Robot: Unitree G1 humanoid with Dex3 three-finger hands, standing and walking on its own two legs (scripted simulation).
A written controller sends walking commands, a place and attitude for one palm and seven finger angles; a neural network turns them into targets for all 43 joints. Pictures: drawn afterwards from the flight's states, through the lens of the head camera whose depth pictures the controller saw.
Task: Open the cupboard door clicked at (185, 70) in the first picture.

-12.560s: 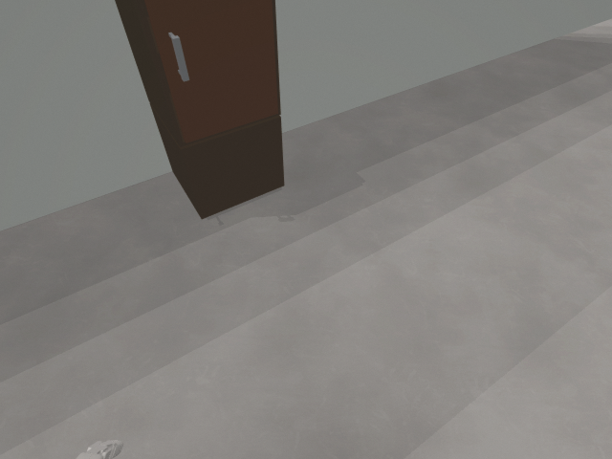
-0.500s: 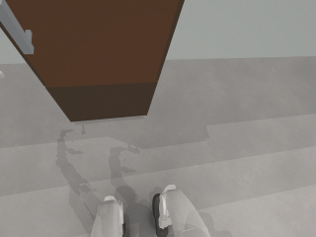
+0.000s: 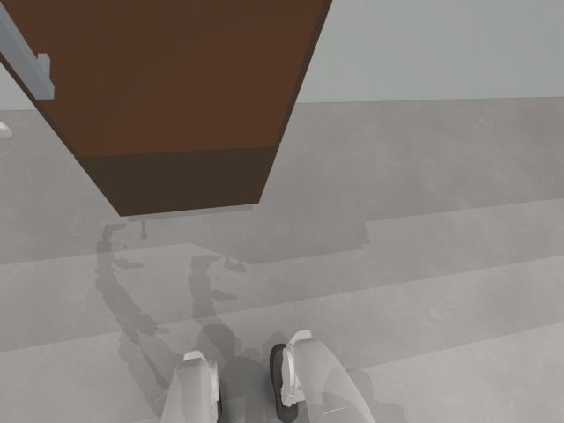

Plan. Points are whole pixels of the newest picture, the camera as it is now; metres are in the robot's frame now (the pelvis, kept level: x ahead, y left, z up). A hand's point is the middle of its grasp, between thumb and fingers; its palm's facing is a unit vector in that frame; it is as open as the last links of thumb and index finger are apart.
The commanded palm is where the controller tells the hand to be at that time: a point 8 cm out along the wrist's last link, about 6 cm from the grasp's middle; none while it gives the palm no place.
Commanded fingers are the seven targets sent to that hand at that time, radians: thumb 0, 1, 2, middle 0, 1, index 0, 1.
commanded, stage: move the hooked fingers beside the handle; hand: left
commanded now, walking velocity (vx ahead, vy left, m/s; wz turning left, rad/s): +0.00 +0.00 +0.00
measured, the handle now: (19, 39) +0.57 +0.26 +0.07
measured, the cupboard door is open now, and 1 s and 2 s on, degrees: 0 0 0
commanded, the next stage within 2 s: slide the fingers in behind the handle in 0.28 s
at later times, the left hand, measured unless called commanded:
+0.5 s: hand out of the picture +0.51 +0.31 +0.06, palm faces +0.07 -1.00 -0.01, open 14.0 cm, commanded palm +0.50 +0.33 +0.06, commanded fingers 0.00 -0.50 0.30 -0.30 -1.20 -0.30 -1.20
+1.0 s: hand out of the picture +0.51 +0.28 +0.07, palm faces +0.05 -1.00 -0.02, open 13.9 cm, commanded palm +0.49 +0.30 +0.06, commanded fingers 0.00 -0.50 0.30 -0.30 -1.20 -0.30 -1.20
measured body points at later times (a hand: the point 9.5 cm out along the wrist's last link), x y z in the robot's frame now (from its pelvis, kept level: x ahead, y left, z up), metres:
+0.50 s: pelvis +0.00 +0.00 +0.00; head +0.18 +0.06 +0.40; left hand +0.50 +0.37 +0.06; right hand +0.01 -0.27 -0.09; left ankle -0.01 +0.07 -0.64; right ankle +0.05 -0.14 -0.64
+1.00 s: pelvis +0.00 +0.00 +0.01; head +0.17 +0.04 +0.42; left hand +0.50 +0.33 +0.07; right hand +0.00 -0.26 -0.09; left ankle -0.01 +0.07 -0.64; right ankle +0.05 -0.14 -0.64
